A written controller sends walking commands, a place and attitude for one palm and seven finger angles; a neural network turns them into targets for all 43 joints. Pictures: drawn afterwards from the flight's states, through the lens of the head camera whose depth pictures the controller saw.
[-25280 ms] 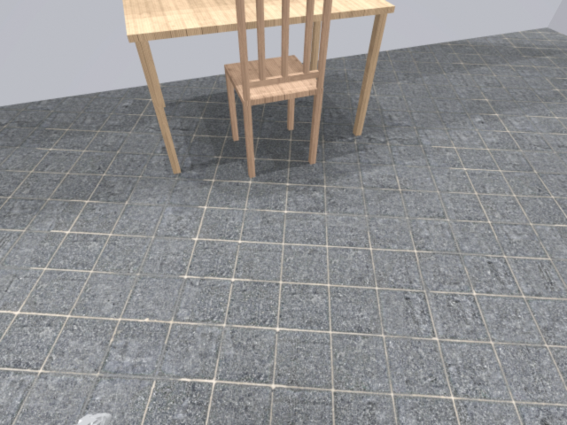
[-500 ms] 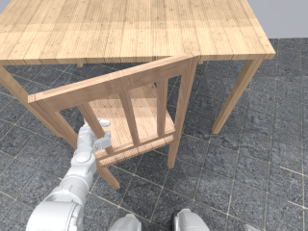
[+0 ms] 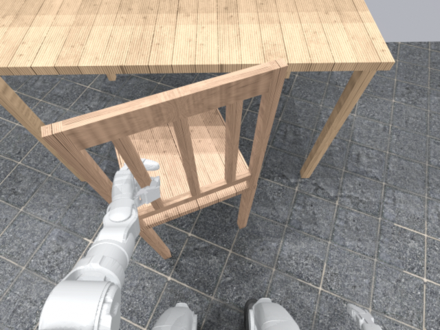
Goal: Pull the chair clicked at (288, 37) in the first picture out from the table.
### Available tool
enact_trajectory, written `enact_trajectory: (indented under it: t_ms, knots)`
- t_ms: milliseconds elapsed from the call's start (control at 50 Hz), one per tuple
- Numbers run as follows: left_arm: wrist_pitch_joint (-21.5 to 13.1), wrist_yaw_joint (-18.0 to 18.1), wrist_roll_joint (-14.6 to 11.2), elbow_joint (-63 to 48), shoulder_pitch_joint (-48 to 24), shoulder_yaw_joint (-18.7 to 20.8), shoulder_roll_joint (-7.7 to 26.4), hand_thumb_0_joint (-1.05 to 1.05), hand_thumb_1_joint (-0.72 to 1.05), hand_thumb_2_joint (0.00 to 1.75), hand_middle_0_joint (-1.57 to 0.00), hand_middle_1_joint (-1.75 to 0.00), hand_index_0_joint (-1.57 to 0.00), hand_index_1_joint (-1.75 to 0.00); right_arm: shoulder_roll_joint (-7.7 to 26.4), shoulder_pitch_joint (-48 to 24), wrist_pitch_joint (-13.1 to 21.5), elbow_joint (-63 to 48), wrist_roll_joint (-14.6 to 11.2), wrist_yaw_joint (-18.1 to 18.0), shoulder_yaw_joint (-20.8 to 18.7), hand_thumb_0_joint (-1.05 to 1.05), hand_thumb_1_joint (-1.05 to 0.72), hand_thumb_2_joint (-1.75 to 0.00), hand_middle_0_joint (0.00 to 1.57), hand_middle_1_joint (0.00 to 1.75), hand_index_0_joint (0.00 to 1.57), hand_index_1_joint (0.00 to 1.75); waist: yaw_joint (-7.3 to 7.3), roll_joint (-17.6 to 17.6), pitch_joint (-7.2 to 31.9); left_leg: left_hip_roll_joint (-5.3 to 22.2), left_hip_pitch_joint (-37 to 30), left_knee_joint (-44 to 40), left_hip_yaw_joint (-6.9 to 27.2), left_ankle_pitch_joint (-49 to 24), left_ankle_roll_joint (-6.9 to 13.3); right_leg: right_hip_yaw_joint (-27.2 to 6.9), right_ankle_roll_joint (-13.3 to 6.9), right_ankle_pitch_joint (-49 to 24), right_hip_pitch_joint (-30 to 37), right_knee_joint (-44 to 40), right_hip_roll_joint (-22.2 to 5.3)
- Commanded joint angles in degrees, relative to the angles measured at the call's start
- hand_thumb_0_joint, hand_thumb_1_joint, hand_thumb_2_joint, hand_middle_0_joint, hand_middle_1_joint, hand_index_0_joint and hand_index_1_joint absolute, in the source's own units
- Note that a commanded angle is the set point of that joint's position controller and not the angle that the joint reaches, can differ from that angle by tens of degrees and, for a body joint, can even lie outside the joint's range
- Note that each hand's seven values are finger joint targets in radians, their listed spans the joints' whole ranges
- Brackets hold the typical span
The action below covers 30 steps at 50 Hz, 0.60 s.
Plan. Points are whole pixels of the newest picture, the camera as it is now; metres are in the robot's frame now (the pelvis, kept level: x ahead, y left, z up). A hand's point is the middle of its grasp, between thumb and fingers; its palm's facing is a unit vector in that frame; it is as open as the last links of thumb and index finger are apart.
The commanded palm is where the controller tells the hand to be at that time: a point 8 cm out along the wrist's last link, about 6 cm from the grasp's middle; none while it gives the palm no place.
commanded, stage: step backward, pulling the chair out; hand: left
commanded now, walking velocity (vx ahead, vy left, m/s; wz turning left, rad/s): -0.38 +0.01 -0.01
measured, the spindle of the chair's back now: (188, 162) +0.45 +0.06 -0.05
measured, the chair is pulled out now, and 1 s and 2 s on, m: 0.17 0.34 0.56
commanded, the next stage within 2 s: stop walking, hand still on the chair in 1.46 s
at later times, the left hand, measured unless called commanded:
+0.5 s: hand (150, 221) +0.32 +0.13 -0.06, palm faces +0.10 -0.99 -0.13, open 5.3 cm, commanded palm +0.30 +0.18 -0.06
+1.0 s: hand (143, 281) +0.21 +0.13 -0.05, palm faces +0.10 -0.99 -0.12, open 5.5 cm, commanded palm +0.19 +0.18 -0.06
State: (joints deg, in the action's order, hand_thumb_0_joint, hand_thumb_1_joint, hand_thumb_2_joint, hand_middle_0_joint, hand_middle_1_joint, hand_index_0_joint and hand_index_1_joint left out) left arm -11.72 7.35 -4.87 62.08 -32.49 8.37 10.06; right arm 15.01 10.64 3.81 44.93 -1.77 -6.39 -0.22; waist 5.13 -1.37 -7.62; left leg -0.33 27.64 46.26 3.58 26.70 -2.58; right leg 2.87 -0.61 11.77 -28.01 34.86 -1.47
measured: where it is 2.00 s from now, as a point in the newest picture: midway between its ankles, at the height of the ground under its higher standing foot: outside the picture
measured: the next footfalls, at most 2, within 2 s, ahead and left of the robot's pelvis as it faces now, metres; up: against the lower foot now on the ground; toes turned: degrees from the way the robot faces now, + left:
left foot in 0.06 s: -0.04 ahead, +0.16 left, +0.00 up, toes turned -2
right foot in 0.28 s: -0.06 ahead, -0.11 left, +0.00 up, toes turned -4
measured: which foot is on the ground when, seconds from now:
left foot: up 0.00-0.04, down 0.06-0.80, up 0.82-0.98, down 1.00-1.00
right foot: down 0.00-0.14, up 0.16-0.26, down 0.28-1.00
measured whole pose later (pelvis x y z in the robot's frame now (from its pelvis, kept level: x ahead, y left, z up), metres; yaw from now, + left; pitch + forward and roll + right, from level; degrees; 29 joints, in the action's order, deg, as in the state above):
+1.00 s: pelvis -0.18 +0.02 +0.00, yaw +1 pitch +4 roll -1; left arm -10.7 8.0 -4.5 59.7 -32.1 7.1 7.5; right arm 16.7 10.7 2.6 44.2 -1.2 -6.6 -0.6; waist 5.1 -2.3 -8.6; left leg 1.7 20.5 36.2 3.0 19.1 -2.5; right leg 4.2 0.1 8.9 -27.5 32.4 -2.5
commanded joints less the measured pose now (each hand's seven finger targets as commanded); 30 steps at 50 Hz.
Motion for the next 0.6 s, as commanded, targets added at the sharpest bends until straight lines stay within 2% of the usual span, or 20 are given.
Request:
enact_trajectory:
  t_ms: [0, 40, 60, 80, 100, 140, 160, 200, 260, 300, 320, 340, 360, 380, 400, 460, 500, 520, 560, 580]
  knots:
    - [-0.8, -0.5, 3.7, -11.8, -14.7, -2.7, 13.3, 0.00, 0.90, 0.90, -0.50, -1.45, -0.50, -1.45, 8.3, 4.3, 0.9, -4.2, -0.3, -1.6, -2.0, 0.00, -0.90, -0.90, 0.20, 0.30, 0.20, 0.30, -1.88, 5.4, 29.3, 4.2, -6.2, -13.3, 1.5, -9.0, 0.2, -10.7, -4.9, -44.3, 26.1, -3.2, -17.5]
    - [-0.7, -0.6, 3.0, -14.4, -15.3, -4.7, 10.4, 0.00, 0.90, 0.90, -0.50, -1.45, -0.50, -1.45, 9.0, 4.9, 0.0, -5.8, -0.4, -2.0, -2.9, 0.00, -0.90, -0.90, 0.20, 0.30, 0.20, 0.30, -1.89, 3.1, 31.4, 9.4, -13.0, -20.3, 2.1, -35.7, 2.3, -5.5, 0.1, -36.7, 22.9, 0.2, -10.0]
    - [-1.2, -0.9, 2.8, -15.6, -16.4, -6.2, 8.0, 0.00, 0.90, 0.90, -0.50, -1.45, -0.50, -1.45, 9.0, 5.3, -0.7, -6.7, -0.5, -1.6, -3.5, 0.00, -0.90, -0.90, 0.20, 0.30, 0.20, 0.30, -1.92, 2.1, 31.6, 11.7, -16.1, -18.9, 1.9, -41.5, 3.4, -4.2, 1.5, -29.0, 20.6, -0.1, -6.6]
    - [-2.2, -1.4, 3.4, -18.8, -19.0, -7.3, 6.8, 0.00, 0.90, 0.90, -0.50, -1.45, -0.50, -1.45, 7.8, 4.1, -1.0, -8.3, 0.5, -1.4, -2.9, 0.00, -0.90, -0.90, 0.20, 0.30, 0.20, 0.30, -1.35, -6.0, 31.6, 12.8, -17.6, -18.3, 3.2, -47.9, 4.1, -3.1, 1.7, -26.8, 18.5, 3.5, -5.6]
    - [-2.4, -1.7, 3.6, -19.6, -19.3, -7.6, 6.2, 0.00, 0.90, 0.90, -0.50, -1.45, -0.50, -1.45, 7.6, 4.0, -1.6, -8.1, 1.1, -1.3, -3.0, 0.00, -0.90, -0.90, 0.20, 0.30, 0.20, 0.30, -1.35, -10.5, 31.7, 15.3, -20.2, -19.0, 5.4, -56.0, 5.3, -2.4, 1.7, -15.4, 15.5, 7.9, -4.0]
    - [-3.0, -1.8, 3.9, -19.0, -17.1, -6.0, 6.4, 0.00, 0.90, 0.90, -0.50, -1.45, -0.50, -1.45, 7.1, 3.7, -1.9, -8.7, 2.1, 0.3, -3.5, 0.00, -0.90, -0.90, 0.20, 0.30, 0.20, 0.30, -2.33, -14.4, 28.7, 18.9, -23.0, -19.0, 7.4, -61.8, 7.6, -2.5, 0.6, 9.2, 8.1, 11.8, -1.5]
    - [-3.7, -1.8, 4.2, -18.6, -16.7, -5.9, 5.8, 0.00, 0.90, 0.90, -0.50, -1.45, -0.50, -1.45, 6.7, 4.3, -1.5, -8.4, 2.2, 1.0, -3.6, 0.00, -0.90, -0.90, 0.20, 0.30, 0.20, 0.30, -2.46, -14.0, 27.0, 19.4, -25.8, -17.2, 7.5, -65.9, 8.5, -2.6, 0.1, 10.9, 6.1, 10.0, -1.1]
    - [-5.0, -1.6, 4.6, -16.3, -16.5, -5.4, 6.8, 0.00, 0.90, 0.90, -0.50, -1.45, -0.50, -1.45, 6.9, 6.6, -0.9, -7.3, 1.9, 1.9, -3.8, 0.00, -0.90, -0.90, 0.20, 0.30, 0.20, 0.30, -1.50, -9.4, 27.4, 18.9, -31.5, -12.5, 6.2, -74.1, 7.8, -2.6, 0.0, 2.9, 7.1, 2.4, -0.7]
    - [-6.6, -1.8, 6.0, -13.6, -17.8, -4.8, 8.2, 0.00, 0.90, 0.90, -0.50, -1.45, -0.50, -1.45, 7.0, 6.3, -0.6, -5.8, 2.2, 2.2, -3.5, 0.00, -0.90, -0.90, 0.20, 0.30, 0.20, 0.30, -1.58, -12.0, 25.5, 16.7, -25.8, -10.5, 3.8, -66.3, 5.1, -3.5, -0.8, -10.3, 13.4, -5.7, -2.3]
    - [-7.1, -1.5, 5.8, -12.1, -16.0, -2.5, 12.1, 0.00, 0.90, 0.90, -0.50, -1.45, -0.50, -1.45, 7.8, 7.7, -0.7, -5.0, 1.6, 1.5, -3.7, 0.00, -0.90, -0.90, 0.20, 0.30, 0.20, 0.30, -1.12, -6.8, 28.6, 13.6, -20.0, -8.7, 0.7, -56.6, 2.5, -6.0, -1.4, -35.2, 21.5, -6.7, -5.5]
    - [-7.3, -1.3, 5.3, -12.3, -15.9, -1.2, 13.8, 0.00, 0.90, 0.90, -0.50, -1.45, -0.50, -1.45, 7.1, 7.1, -0.6, -5.4, 0.9, 0.8, -4.0, 0.00, -0.90, -0.90, 0.20, 0.30, 0.20, 0.30, -1.03, -0.1, 32.5, 10.4, -14.0, -5.6, -1.8, -41.7, 0.8, -9.3, -2.7, -48.7, 29.2, -5.3, -9.0]
    - [-6.9, -1.3, 5.1, -12.0, -15.9, -0.2, 14.8, 0.00, 0.90, 0.90, -0.50, -1.45, -0.50, -1.45, 6.9, 5.1, -0.5, -5.8, 0.4, 0.1, -4.1, 0.00, -0.90, -0.90, 0.20, 0.30, 0.20, 0.30, -1.53, 4.2, 33.8, 6.3, -8.1, -1.3, -2.1, -16.8, -0.5, -13.0, -5.5, -54.3, 30.6, -5.3, -14.1]
    - [-6.0, -1.5, 5.0, -10.8, -14.4, -0.8, 14.2, 0.00, 0.90, 0.90, -0.50, -1.45, -0.50, -1.45, 6.1, 2.8, -0.3, -6.5, 0.3, -0.1, -3.5, 0.00, -0.90, -0.90, 0.20, 0.30, 0.20, 0.30, -2.55, 4.5, 31.5, 4.1, -4.3, 2.2, -0.2, -1.8, -0.4, -14.7, -6.9, -53.5, 28.3, -6.7, -17.8]
    - [-5.3, -1.5, 5.0, -10.6, -14.4, -1.3, 13.7, 0.00, 0.90, 0.90, -0.50, -1.45, -0.50, -1.45, 5.8, 1.5, -0.1, -6.3, 0.5, -0.3, -2.8, 0.00, -0.90, -0.90, 0.20, 0.30, 0.20, 0.30, -3.13, 4.1, 29.1, 3.6, -2.0, 3.4, 1.9, 1.9, -0.3, -14.2, -7.6, -47.6, 25.6, -7.0, -19.2]
    - [-4.6, -1.2, 5.0, -10.1, -12.7, -0.8, 14.2, 0.00, 0.90, 0.90, -0.50, -1.45, -0.50, -1.45, 6.4, 1.9, 0.0, -5.3, 0.9, -0.5, -2.4, 0.00, -0.90, -0.90, 0.20, 0.30, 0.20, 0.30, -3.22, 2.5, 28.5, 3.7, -2.1, 0.8, 2.5, 0.8, -0.2, -13.0, -7.8, -47.6, 26.0, -6.4, -19.1]
    - [-3.9, -0.8, 4.3, -13.1, -13.5, -1.4, 13.0, 0.00, 0.90, 0.90, -0.50, -1.45, -0.50, -1.45, 7.1, 2.6, 0.3, -5.1, 0.9, -1.4, -2.2, 0.00, -0.90, -0.90, 0.20, 0.30, 0.20, 0.30, -2.30, 5.8, 30.5, 5.2, -6.9, -11.9, 1.1, -12.8, 0.2, -8.8, -4.2, -45.9, 27.2, -2.6, -14.9]
    - [-3.9, -0.7, 3.6, -13.6, -13.7, -3.0, 11.7, 0.00, 0.90, 0.90, -0.50, -1.45, -0.50, -1.45, 8.5, 3.5, -0.2, -5.9, 0.4, -1.7, -3.1, 0.00, -0.90, -0.90, 0.20, 0.30, 0.20, 0.30, -1.79, 4.4, 29.6, 9.2, -13.5, -16.6, 2.1, -34.0, 2.5, -5.2, -0.5, -34.9, 22.3, -2.5, -9.0]
    - [-4.2, -0.9, 3.3, -14.3, -14.0, -3.7, 10.4, 0.00, 0.90, 0.90, -0.50, -1.45, -0.50, -1.45, 8.4, 4.0, -0.7, -6.7, 0.3, -1.2, -3.4, 0.00, -0.90, -0.90, 0.20, 0.30, 0.20, 0.30, -1.92, 3.8, 28.7, 11.4, -14.7, -18.1, 3.0, -38.3, 3.8, -4.2, 1.1, -26.0, 20.0, -2.5, -6.0]
    - [-5.1, -1.3, 4.3, -18.1, -16.6, -5.5, 8.1, 0.00, 0.90, 0.90, -0.50, -1.45, -0.50, -1.45, 7.1, 2.8, -1.2, -8.3, 1.5, -0.8, -3.0, 0.00, -0.90, -0.90, 0.20, 0.30, 0.20, 0.30, -1.35, -8.8, 29.8, 14.3, -16.5, -18.1, 5.5, -51.3, 5.5, -2.9, 1.6, -19.7, 18.1, 3.5, -3.4]
    - [-5.2, -1.3, 4.6, -18.6, -15.8, -5.0, 8.1, 0.00, 0.90, 0.90, -0.50, -1.45, -0.50, -1.45, 6.9, 2.9, -1.4, -8.4, 1.8, -0.3, -3.3, 0.00, -0.90, -0.90, 0.20, 0.30, 0.20, 0.30, -1.62, -12.4, 30.0, 15.6, -18.2, -18.3, 6.4, -55.3, 6.2, -2.8, 1.2, -9.0, 15.7, 5.6, -2.3]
